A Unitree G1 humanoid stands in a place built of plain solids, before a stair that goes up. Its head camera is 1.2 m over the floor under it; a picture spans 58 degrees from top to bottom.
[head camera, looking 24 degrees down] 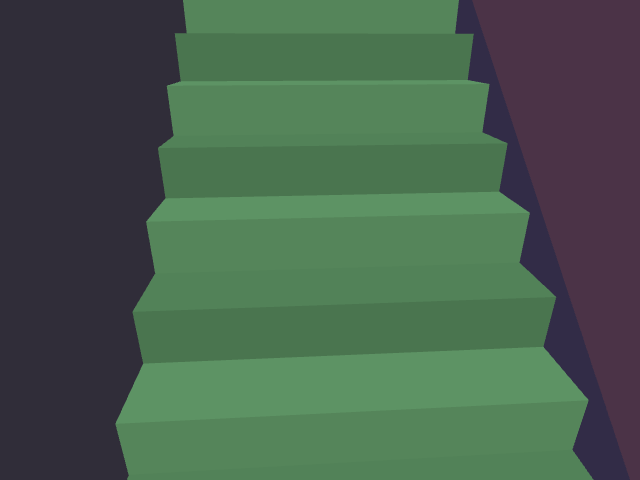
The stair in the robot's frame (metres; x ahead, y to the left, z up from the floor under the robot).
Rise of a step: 0.18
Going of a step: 0.22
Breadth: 1.21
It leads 4 degrees to the left of straight ahead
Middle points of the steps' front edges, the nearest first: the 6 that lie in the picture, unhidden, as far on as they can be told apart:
0.82 -0.10 0.36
1.04 -0.09 0.54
1.27 -0.07 0.72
1.49 -0.06 0.89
1.71 -0.04 1.07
1.93 -0.03 1.25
